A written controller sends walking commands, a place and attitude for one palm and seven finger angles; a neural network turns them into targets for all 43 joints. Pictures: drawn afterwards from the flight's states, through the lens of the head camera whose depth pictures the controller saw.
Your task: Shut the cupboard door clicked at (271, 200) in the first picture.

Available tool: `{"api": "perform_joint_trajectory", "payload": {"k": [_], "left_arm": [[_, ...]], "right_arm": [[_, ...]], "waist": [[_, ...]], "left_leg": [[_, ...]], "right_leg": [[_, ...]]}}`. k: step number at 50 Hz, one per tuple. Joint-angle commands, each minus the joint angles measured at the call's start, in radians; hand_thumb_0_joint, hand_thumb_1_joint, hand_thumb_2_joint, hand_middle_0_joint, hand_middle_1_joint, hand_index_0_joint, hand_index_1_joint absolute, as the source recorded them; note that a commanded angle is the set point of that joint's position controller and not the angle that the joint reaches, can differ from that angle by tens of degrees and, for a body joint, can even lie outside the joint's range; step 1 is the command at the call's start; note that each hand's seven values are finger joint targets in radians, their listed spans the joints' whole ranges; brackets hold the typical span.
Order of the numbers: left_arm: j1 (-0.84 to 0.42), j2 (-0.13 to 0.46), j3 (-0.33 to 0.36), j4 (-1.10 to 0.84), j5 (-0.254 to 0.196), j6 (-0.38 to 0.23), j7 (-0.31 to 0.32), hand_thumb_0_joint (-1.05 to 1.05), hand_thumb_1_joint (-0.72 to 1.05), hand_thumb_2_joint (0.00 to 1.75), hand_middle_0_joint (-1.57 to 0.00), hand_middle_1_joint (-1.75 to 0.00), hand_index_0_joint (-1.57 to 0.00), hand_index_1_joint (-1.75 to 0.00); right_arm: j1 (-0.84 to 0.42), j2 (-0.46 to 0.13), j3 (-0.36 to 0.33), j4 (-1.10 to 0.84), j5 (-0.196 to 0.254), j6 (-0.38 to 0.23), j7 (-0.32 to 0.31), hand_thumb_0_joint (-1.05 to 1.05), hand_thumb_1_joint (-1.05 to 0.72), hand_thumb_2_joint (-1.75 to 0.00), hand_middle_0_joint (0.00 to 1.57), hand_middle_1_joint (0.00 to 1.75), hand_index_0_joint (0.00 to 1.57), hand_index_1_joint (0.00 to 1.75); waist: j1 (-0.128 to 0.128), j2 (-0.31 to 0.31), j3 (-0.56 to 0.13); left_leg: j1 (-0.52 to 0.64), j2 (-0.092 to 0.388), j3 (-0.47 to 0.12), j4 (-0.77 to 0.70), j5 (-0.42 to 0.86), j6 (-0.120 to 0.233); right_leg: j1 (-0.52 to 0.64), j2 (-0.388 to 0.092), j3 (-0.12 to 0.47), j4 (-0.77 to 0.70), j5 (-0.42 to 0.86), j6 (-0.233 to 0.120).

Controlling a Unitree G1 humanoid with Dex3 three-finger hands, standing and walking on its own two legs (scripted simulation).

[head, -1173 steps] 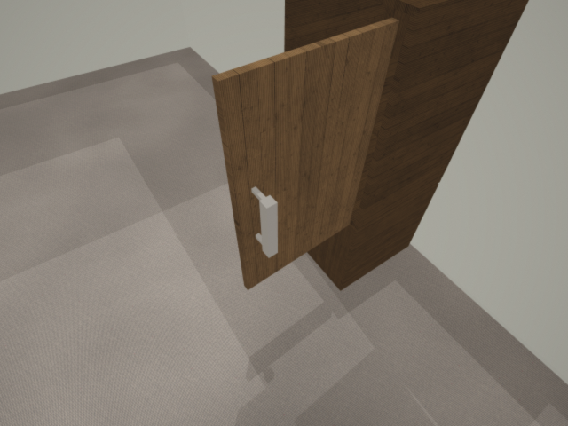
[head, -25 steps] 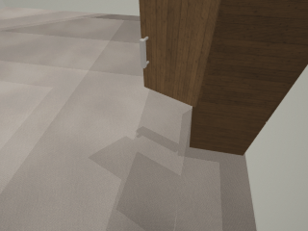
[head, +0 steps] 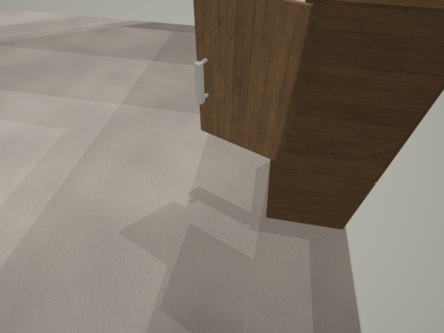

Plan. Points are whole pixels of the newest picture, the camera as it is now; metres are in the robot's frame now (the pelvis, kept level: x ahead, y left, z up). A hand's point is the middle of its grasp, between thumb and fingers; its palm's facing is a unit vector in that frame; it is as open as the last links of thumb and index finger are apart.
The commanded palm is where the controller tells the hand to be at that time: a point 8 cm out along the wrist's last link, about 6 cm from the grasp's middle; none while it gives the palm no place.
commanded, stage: look to check the result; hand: left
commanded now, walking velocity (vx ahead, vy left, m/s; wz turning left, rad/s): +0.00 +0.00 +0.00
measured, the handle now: (202, 81) +0.97 +0.12 -0.07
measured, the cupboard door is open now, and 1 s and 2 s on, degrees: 69 69 69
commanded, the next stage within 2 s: walk to a spot facing it in 0.56 s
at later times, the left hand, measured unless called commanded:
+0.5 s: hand out of the picture +0.09 +0.23 -0.16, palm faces -0.02 -0.94 -0.34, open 7.4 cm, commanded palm none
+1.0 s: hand out of the picture +0.06 +0.20 -0.18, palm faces +0.11 -0.96 -0.26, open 7.4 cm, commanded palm none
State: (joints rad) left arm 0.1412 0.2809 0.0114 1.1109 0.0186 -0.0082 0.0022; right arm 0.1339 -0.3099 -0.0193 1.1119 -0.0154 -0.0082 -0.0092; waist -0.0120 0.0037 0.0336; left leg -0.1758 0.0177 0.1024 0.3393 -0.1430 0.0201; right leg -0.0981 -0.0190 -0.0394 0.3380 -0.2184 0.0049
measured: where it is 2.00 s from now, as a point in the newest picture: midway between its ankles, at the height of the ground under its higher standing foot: outside the picture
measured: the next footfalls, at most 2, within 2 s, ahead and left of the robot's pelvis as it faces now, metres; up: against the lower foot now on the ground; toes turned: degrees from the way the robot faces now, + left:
right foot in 1.58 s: +0.07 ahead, -0.13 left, +0.00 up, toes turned +28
left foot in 1.96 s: -0.04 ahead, +0.14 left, +0.00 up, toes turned +51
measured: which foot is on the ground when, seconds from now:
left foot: down 0.00-1.00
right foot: down 0.00-1.00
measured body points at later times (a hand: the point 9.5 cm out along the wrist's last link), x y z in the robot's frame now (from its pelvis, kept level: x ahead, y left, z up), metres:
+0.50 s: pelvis +0.02 -0.01 +0.00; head +0.04 -0.02 +0.45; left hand +0.09 +0.28 -0.13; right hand +0.10 -0.30 -0.14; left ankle +0.03 +0.10 -0.75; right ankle -0.02 -0.12 -0.75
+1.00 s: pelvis +0.02 -0.01 -0.01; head +0.05 +0.00 +0.44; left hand +0.06 +0.25 -0.16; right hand +0.09 -0.26 -0.16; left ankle +0.01 +0.10 -0.72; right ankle -0.02 -0.12 -0.75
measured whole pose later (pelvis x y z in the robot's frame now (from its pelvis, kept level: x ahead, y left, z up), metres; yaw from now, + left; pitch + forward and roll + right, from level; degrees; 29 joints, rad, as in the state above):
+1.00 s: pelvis +0.02 -0.01 -0.01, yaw +7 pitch -2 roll +0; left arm 0.17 0.23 0.04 1.02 0.03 0.02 0.03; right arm 0.18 -0.23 -0.04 1.06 -0.01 0.06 -0.01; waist -0.02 0.00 0.10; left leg -0.34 0.02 0.04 0.82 -0.46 -0.02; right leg -0.08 -0.04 -0.15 0.48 -0.35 -0.01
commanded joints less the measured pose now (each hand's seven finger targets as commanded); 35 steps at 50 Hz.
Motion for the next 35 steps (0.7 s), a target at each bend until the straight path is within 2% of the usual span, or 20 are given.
{"api": "perform_joint_trajectory", "payload": {"k": [1,14,18,27,31,35], "left_arm": [[-0.01,0.206,0.038,-0.042,-0.004,-0.022,0.011,0.0,0.9,0.9,-0.2,-0.3,-0.2,-0.3],[-0.022,0.222,0.035,-0.036,-0.006,-0.026,0.014,0.0,0.9,0.9,-0.2,-0.3,-0.2,-0.3],[-0.025,0.225,0.035,-0.037,-0.006,-0.025,0.015,0.0,0.9,0.9,-0.2,-0.3,-0.2,-0.3],[-0.021,0.228,0.036,-0.041,-0.006,-0.028,0.017,0.0,0.9,0.9,-0.2,-0.3,-0.2,-0.3],[-0.021,0.226,0.036,-0.039,-0.007,-0.027,0.018,0.0,0.9,0.9,-0.2,-0.3,-0.2,-0.3],[-0.022,0.226,0.037,-0.043,-0.007,-0.026,0.019,0.0,0.9,0.9,-0.2,-0.3,-0.2,-0.3]], "right_arm": [[-0.032,-0.183,-0.026,-0.052,0.002,-0.017,-0.009,0.0,-0.9,-0.9,0.2,0.3,0.2,0.3],[-0.043,-0.197,-0.026,-0.05,0.002,-0.013,-0.011,0.0,-0.9,-0.9,0.2,0.3,0.2,0.3],[-0.052,-0.197,-0.025,-0.049,0.003,-0.011,-0.01,0.0,-0.9,-0.9,0.2,0.3,0.2,0.3],[-0.049,-0.198,-0.023,-0.05,0.005,-0.01,-0.012,0.0,-0.9,-0.9,0.2,0.3,0.2,0.3],[-0.05,-0.196,-0.023,-0.047,0.003,-0.012,-0.013,0.0,-0.9,-0.9,0.2,0.3,0.2,0.3],[-0.046,-0.193,-0.022,-0.049,0.004,-0.01,-0.014,0.0,-0.9,-0.9,0.2,0.3,0.2,0.3]], "waist": [[0.006,0.009,-0.066],[0.004,-0.012,-0.08],[0.004,-0.009,-0.057],[0.004,-0.026,-0.077],[0.004,-0.003,-0.087],[0.004,-0.005,-0.078]], "left_leg": [[0.085,0.126,-0.142,-0.055,0.109,0.002],[0.123,0.13,-0.135,-0.046,0.174,-0.001],[0.122,0.13,-0.132,-0.048,0.168,-0.003],[0.139,0.132,-0.127,-0.044,0.195,-0.005],[0.146,0.132,-0.121,-0.041,0.219,-0.006],[0.135,0.129,-0.123,-0.033,0.24,-0.008]], "right_leg": [[-0.041,-0.11,0.098,-0.075,0.128,-0.043],[-0.01,-0.118,0.092,-0.084,0.229,-0.046],[-0.017,-0.119,0.093,-0.09,0.231,-0.045],[0.004,-0.118,0.092,-0.088,0.283,-0.045],[0.02,-0.122,0.091,-0.084,0.306,-0.045],[0.029,-0.123,0.08,-0.074,0.331,-0.043]]}}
